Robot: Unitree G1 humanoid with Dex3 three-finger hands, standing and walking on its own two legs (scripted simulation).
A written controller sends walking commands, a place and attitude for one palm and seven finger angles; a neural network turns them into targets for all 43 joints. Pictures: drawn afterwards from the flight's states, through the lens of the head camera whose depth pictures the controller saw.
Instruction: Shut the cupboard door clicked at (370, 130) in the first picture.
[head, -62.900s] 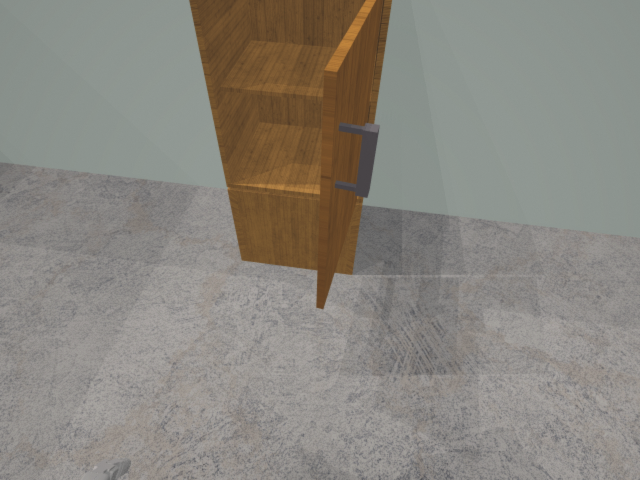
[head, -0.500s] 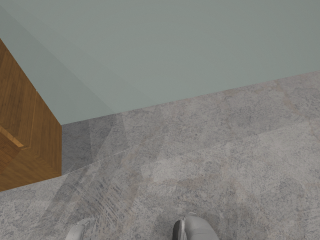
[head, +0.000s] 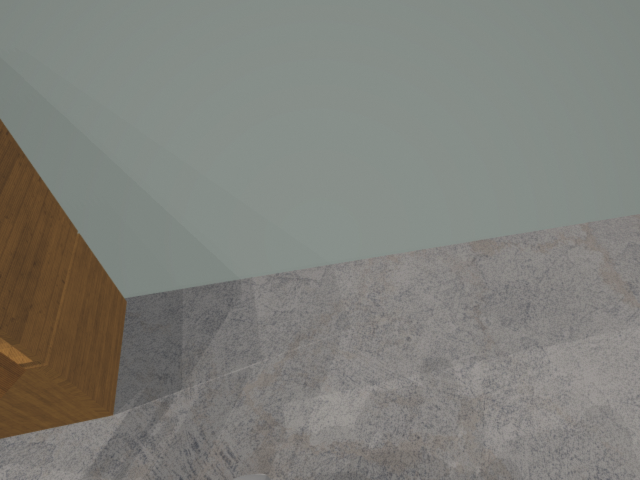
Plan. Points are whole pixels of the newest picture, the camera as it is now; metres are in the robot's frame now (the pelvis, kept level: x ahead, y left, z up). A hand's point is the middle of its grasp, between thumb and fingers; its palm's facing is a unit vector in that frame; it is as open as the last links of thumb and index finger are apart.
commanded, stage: turn to face it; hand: left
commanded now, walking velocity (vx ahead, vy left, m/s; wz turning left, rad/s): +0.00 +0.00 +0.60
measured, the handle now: out of the picture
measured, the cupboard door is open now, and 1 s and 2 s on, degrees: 56 56 56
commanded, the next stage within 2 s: take the last steps up to it in 1.84 s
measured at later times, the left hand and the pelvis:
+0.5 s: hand out of the picture +0.11 +0.22 -0.14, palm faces +0.26 -0.93 -0.28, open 7.4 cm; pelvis +0.04 -0.02 +0.01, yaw +15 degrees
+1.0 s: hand out of the picture -0.07 +0.16 -0.18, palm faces +0.62 -0.74 -0.27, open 7.4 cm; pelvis +0.03 -0.04 -0.01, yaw +38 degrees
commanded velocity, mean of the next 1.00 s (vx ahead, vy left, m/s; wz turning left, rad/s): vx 0.00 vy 0.00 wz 0.60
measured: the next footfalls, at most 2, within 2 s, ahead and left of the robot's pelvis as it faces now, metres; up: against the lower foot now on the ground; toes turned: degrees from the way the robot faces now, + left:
left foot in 0.06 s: +0.08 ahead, +0.11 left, +0.00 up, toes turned +7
right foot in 0.56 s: +0.11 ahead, -0.14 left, +0.00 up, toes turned +18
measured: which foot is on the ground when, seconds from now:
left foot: up 0.00-0.04, down 0.06-0.56, up 0.58-0.96, down 0.98-1.00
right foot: down 0.00-0.06, up 0.08-0.54, down 0.56-0.98, up 1.00-1.00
